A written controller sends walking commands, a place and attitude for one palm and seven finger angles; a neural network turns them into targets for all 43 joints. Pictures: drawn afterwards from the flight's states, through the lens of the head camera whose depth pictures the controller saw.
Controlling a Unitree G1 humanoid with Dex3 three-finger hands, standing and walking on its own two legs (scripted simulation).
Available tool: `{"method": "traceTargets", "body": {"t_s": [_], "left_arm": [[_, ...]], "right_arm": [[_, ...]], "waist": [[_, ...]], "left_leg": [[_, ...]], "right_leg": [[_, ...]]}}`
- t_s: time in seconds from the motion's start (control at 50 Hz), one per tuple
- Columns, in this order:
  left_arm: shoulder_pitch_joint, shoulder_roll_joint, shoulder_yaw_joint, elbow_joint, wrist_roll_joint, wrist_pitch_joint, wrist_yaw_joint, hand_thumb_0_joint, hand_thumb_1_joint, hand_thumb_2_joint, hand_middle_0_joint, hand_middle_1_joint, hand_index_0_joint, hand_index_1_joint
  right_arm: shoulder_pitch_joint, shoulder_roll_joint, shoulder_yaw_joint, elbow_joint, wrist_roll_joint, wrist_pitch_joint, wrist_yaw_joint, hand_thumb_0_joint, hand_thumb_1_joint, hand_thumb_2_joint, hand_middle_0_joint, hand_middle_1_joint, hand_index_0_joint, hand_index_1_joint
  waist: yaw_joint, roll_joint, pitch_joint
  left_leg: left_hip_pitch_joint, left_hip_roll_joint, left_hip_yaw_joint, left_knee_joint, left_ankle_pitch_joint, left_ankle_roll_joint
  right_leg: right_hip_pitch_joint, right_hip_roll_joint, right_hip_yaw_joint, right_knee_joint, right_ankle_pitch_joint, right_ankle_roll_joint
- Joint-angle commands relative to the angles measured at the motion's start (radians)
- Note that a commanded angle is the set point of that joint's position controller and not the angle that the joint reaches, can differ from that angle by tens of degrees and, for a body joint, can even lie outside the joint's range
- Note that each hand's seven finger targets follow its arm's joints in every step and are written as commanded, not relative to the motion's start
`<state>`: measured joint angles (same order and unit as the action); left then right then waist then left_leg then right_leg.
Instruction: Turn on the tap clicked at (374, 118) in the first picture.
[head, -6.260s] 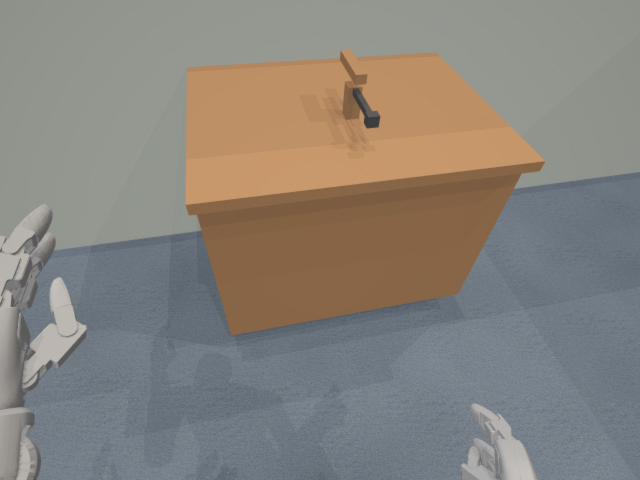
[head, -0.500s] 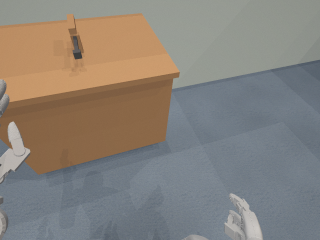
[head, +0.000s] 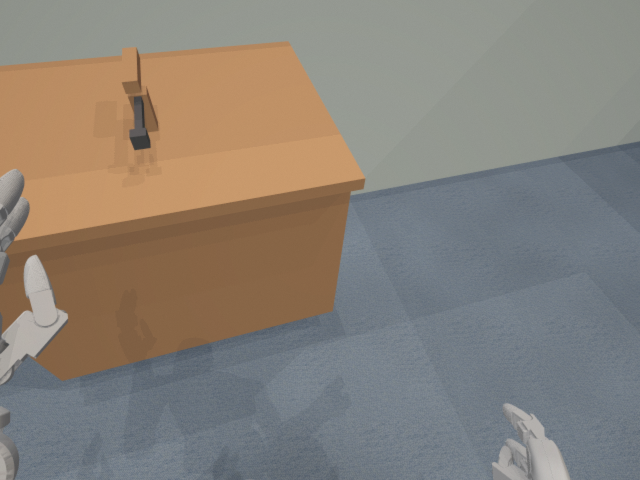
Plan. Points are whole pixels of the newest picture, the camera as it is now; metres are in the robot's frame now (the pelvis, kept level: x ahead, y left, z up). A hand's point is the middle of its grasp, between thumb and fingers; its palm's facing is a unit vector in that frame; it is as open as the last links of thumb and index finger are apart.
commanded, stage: take the last steps up to it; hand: left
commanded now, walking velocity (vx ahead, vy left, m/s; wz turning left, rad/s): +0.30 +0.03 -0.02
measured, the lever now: (140, 138) +0.64 +0.37 +0.03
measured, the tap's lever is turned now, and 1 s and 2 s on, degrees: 0 0 0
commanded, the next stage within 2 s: come to a stop and stand still in 0.90 s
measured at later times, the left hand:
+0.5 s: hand (149, 222) +0.32 +0.20 +0.18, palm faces +0.42 -0.81 -0.40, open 7.4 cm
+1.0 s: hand (186, 164) +0.41 +0.19 +0.18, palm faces +0.41 -0.79 -0.46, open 7.4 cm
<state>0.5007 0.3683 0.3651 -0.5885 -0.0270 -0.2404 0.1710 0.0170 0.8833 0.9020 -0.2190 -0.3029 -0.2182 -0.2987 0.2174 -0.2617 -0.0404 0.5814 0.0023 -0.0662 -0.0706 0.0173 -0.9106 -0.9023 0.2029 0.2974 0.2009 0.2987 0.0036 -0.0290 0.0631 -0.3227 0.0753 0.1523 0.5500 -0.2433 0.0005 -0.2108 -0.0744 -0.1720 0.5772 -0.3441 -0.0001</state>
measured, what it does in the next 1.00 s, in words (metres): walks ahead: right foot, then left foot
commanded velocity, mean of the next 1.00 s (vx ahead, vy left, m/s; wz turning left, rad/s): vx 0.22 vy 0.04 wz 0.00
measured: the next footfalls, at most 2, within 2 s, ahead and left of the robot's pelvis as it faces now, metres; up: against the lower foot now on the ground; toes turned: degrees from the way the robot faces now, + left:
right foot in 0.36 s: +0.18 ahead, -0.14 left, +0.00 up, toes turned -10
left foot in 0.66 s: +0.22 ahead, +0.10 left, +0.00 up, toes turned +8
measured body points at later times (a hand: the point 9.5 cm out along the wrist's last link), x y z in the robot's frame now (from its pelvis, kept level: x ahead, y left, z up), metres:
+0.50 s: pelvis +0.10 -0.03 +0.00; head +0.13 -0.05 +0.45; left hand +0.29 +0.24 +0.20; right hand +0.26 -0.26 -0.11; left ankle +0.07 +0.09 -0.66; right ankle +0.14 -0.13 -0.73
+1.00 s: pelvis +0.20 -0.05 -0.01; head +0.21 -0.06 +0.44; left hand +0.38 +0.23 +0.20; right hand +0.36 -0.24 -0.11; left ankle +0.18 +0.09 -0.72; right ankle +0.23 -0.14 -0.73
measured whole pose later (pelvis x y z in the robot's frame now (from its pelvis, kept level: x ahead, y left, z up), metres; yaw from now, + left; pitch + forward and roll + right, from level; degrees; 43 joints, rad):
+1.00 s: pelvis +0.20 -0.05 -0.01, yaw +0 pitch -1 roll +0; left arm 0.47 0.38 0.36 -0.49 -0.02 -0.21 0.15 0.02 0.89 0.90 -0.21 -0.30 -0.21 -0.30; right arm 0.21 -0.14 0.04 0.61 0.01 -0.09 -0.05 0.01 -0.91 -0.90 0.21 0.30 0.21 0.30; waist 0.01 0.05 0.06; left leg -0.27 0.10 0.09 0.69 -0.40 -0.02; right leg -0.32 -0.03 -0.15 0.60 -0.24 -0.03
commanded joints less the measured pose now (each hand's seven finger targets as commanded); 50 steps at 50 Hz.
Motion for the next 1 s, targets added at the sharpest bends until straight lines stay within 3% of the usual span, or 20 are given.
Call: {"method": "traceTargets", "body": {"t_s": [0.0, 0.02, 0.08, 0.16, 0.3, 0.32, 0.34, 0.36, 0.38, 0.48, 0.6, 0.62, 0.66, 0.68, 0.74, 0.8, 0.9, 0.92, 0.96, 0.98], "left_arm": [[-0.158, 0.154, 0.103, -0.155, -0.009, -0.073, 0.021, 0.0, 0.9, 0.9, -0.2, -0.3, -0.2, -0.3], [-0.18, 0.2, 0.12, -0.145, -0.003, -0.079, 0.014, 0.0, 0.9, 0.9, -0.2, -0.3, -0.2, -0.3], [-0.124, 0.166, 0.104, -0.159, -0.005, -0.071, -0.002, 0.0, 0.9, 0.9, -0.2, -0.3, -0.2, -0.3], [-0.048, 0.128, 0.089, -0.18, -0.006, -0.056, -0.011, 0.0, 0.9, 0.9, -0.2, -0.3, -0.2, -0.3], [-0.113, 0.156, 0.113, -0.075, -0.001, -0.035, 0.001, 0.0, 0.9, 0.9, -0.2, -0.3, -0.2, -0.3], [-0.139, 0.163, 0.107, -0.069, 0.008, -0.03, 0.0, 0.0, 0.9, 0.9, -0.2, -0.3, -0.2, -0.3], [-0.154, 0.189, 0.114, -0.066, 0.013, -0.029, 0.004, 0.0, 0.9, 0.9, -0.2, -0.3, -0.2, -0.3], [-0.149, 0.233, 0.156, -0.067, 0.005, -0.027, 0.011, 0.0, 0.9, 0.9, -0.2, -0.3, -0.2, -0.3], [-0.175, 0.195, 0.13, -0.056, -0.01, -0.031, -0.001, 0.0, 0.9, 0.9, -0.2, -0.3, -0.2, -0.3], [-0.118, 0.176, 0.13, -0.125, 0.002, -0.053, -0.003, 0.0, 0.9, 0.9, -0.2, -0.3, -0.2, -0.3], [-0.066, 0.17, 0.135, -0.174, -0.008, -0.048, 0.025, 0.0, 0.9, 0.9, -0.2, -0.3, -0.2, -0.3], [-0.088, 0.168, 0.126, -0.179, -0.008, -0.051, 0.025, 0.0, 0.9, 0.9, -0.2, -0.3, -0.2, -0.3], [-0.138, 0.159, 0.115, -0.178, -0.008, -0.064, 0.021, 0.0, 0.9, 0.9, -0.2, -0.3, -0.2, -0.3], [-0.12, 0.177, 0.121, -0.115, -0.004, -0.067, 0.013, 0.0, 0.9, 0.9, -0.2, -0.3, -0.2, -0.3], [-0.144, 0.163, 0.094, -0.16, 0.004, -0.071, -0.001, 0.0, 0.9, 0.9, -0.2, -0.3, -0.2, -0.3], [-0.043, 0.136, 0.089, -0.143, -0.009, -0.047, -0.006, 0.0, 0.9, 0.9, -0.2, -0.3, -0.2, -0.3], [-0.082, 0.165, 0.114, -0.097, -0.003, -0.026, 0.005, 0.0, 0.9, 0.9, -0.2, -0.3, -0.2, -0.3], [-0.116, 0.171, 0.112, -0.098, 0.004, -0.025, 0.005, 0.0, 0.9, 0.9, -0.2, -0.3, -0.2, -0.3], [-0.137, 0.219, 0.147, -0.056, -0.001, -0.02, 0.01, 0.0, 0.9, 0.9, -0.2, -0.3, -0.2, -0.3], [-0.13, 0.197, 0.133, -0.032, -0.015, -0.015, 0.001, 0.0, 0.9, 0.9, -0.2, -0.3, -0.2, -0.3]], "right_arm": [[-0.059, -0.07, -0.024, -0.154, 0.007, -0.057, -0.009, 0.0, -0.9, -0.9, 0.2, 0.3, 0.2, 0.3], [-0.083, -0.049, -0.009, -0.144, -0.006, -0.072, -0.011, 0.0, -0.9, -0.9, 0.2, 0.3, 0.2, 0.3], [-0.069, -0.051, -0.022, -0.116, 0.01, -0.084, 0.006, 0.0, -0.9, -0.9, 0.2, 0.3, 0.2, 0.3], [-0.06, -0.049, -0.015, -0.117, 0.002, -0.096, 0.016, 0.0, -0.9, -0.9, 0.2, 0.3, 0.2, 0.3], [-0.078, -0.036, 0.002, -0.107, 0.001, -0.091, -0.004, 0.0, -0.9, -0.9, 0.2, 0.3, 0.2, 0.3], [-0.081, -0.025, 0.005, -0.106, 0.003, -0.084, -0.005, 0.0, -0.9, -0.9, 0.2, 0.3, 0.2, 0.3], [-0.079, -0.001, 0.008, -0.109, 0.008, -0.076, -0.003, 0.0, -0.9, -0.9, 0.2, 0.3, 0.2, 0.3], [-0.107, -0.001, 0.017, -0.12, 0.004, -0.082, -0.002, 0.0, -0.9, -0.9, 0.2, 0.3, 0.2, 0.3], [-0.087, -0.026, -0.001, -0.094, -0.002, -0.086, 0.008, 0.0, -0.9, -0.9, 0.2, 0.3, 0.2, 0.3], [-0.127, -0.021, 0.013, -0.087, 0.002, -0.05, 0.01, 0.0, -0.9, -0.9, 0.2, 0.3, 0.2, 0.3], [-0.087, -0.023, -0.005, -0.129, -0.008, -0.054, -0.004, 0.0, -0.9, -0.9, 0.2, 0.3, 0.2, 0.3], [-0.065, -0.037, -0.015, -0.133, -0.002, -0.052, -0.01, 0.0, -0.9, -0.9, 0.2, 0.3, 0.2, 0.3], [-0.066, -0.07, -0.022, -0.151, 0.01, -0.057, -0.009, 0.0, -0.9, -0.9, 0.2, 0.3, 0.2, 0.3], [-0.073, -0.051, -0.011, -0.136, -0.002, -0.064, -0.011, 0.0, -0.9, -0.9, 0.2, 0.3, 0.2, 0.3], [-0.063, -0.052, -0.021, -0.113, 0.008, -0.085, 0.002, 0.0, -0.9, -0.9, 0.2, 0.3, 0.2, 0.3], [-0.052, -0.056, -0.018, -0.116, 0.007, -0.086, 0.013, 0.0, -0.9, -0.9, 0.2, 0.3, 0.2, 0.3], [-0.08, -0.046, 0.001, -0.115, 0.007, -0.078, 0.003, 0.0, -0.9, -0.9, 0.2, 0.3, 0.2, 0.3], [-0.085, -0.04, 0.005, -0.115, 0.006, -0.069, 0.0, 0.0, -0.9, -0.9, 0.2, 0.3, 0.2, 0.3], [-0.086, -0.008, 0.017, -0.119, 0.004, -0.066, 0.002, 0.0, -0.9, -0.9, 0.2, 0.3, 0.2, 0.3], [-0.083, -0.032, -0.005, -0.108, 0.004, -0.065, 0.011, 0.0, -0.9, -0.9, 0.2, 0.3, 0.2, 0.3]], "waist": [[-0.02, 0.368, -0.164], [-0.022, 0.391, -0.142], [-0.015, 0.198, -0.125], [-0.008, 0.26, -0.144], [0.0, 0.2, -0.146], [0.004, 0.101, -0.165], [0.002, -0.127, -0.178], [0.024, -0.259, -0.166], [0.016, -0.24, -0.169], [-0.004, -0.096, -0.132], [0.004, -0.002, -0.178], [-0.008, 0.047, -0.182], [-0.008, 0.311, -0.153], [-0.02, 0.386, -0.133], [-0.013, 0.242, -0.117], [-0.01, 0.246, -0.148], [-0.003, 0.211, -0.151], [-0.006, 0.145, -0.159], [-0.003, -0.204, -0.152], [0.012, -0.264, -0.14]], "left_leg": [[0.337, 0.326, -0.535, -0.278, 0.067, 0.191], [0.308, 0.371, -0.639, -0.306, 0.033, 0.23], [0.306, 0.306, -0.414, -0.245, 0.185, 0.233], [0.186, 0.224, -0.195, -0.256, 0.232, 0.166], [0.078, 0.177, -0.083, -0.077, 0.083, 0.091], [0.0, 0.136, -0.05, 0.06, 0.004, 0.07], [-0.163, 0.037, 0.014, 0.319, -0.133, 0.032], [-0.338, -0.051, -0.03, 0.548, -0.341, 0.002], [-0.315, -0.016, -0.139, 0.645, -0.303, -0.009], [-0.165, 0.037, -0.106, 0.429, -0.147, -0.02], [0.118, -0.052, 0.02, -0.066, 0.01, -0.008], [0.178, -0.023, -0.021, -0.124, 0.01, 0.002], [0.3, 0.25, -0.423, -0.221, 0.19, 0.143], [0.264, 0.332, -0.558, -0.288, 0.152, 0.21], [0.302, 0.278, -0.404, -0.211, 0.306, 0.213], [0.216, 0.208, -0.229, -0.188, 0.394, 0.166], [0.083, 0.167, -0.125, -0.07, 0.191, 0.089], [0.004, 0.132, -0.1, 0.005, 0.081, 0.063], [-0.23, -0.057, -0.019, 0.358, -0.304, -0.011], [-0.236, -0.045, -0.112, 0.519, -0.308, -0.016]], "right_leg": [[-0.346, 0.05, 0.069, 0.428, -0.298, 0.001], [-0.417, 0.027, 0.149, 0.577, -0.275, -0.005], [-0.508, -0.025, 0.161, 0.61, -0.137, 0.017], [-0.326, -0.016, 0.074, 0.366, -0.014, 0.027], [0.034, 0.058, -0.035, -0.08, 0.092, 0.023], [0.13, 0.013, 0.042, -0.126, 0.095, -0.004], [0.221, -0.166, 0.336, -0.204, 0.124, -0.086], [0.262, -0.341, 0.643, -0.286, 0.237, -0.193], [0.181, -0.352, 0.644, -0.329, 0.061, -0.196], [0.012, -0.26, 0.267, -0.289, 0.213, -0.159], [0.018, -0.16, 0.195, -0.169, 0.081, -0.106], [-0.007, -0.135, 0.168, -0.082, 0.05, -0.082], [-0.274, 0.045, 0.063, 0.254, -0.189, 0.003], [-0.347, 0.043, 0.107, 0.436, -0.287, 0.003], [-0.426, 0.002, 0.138, 0.447, -0.158, 0.013], [-0.255, 0.026, 0.073, 0.245, -0.055, 0.019], [0.03, 0.064, 0.005, -0.085, 0.082, 0.016], [0.114, 0.022, 0.068, -0.129, 0.126, -0.006], [0.171, -0.284, 0.553, -0.271, 0.21, -0.153], [0.124, -0.326, 0.619, -0.326, 0.154, -0.185]]}}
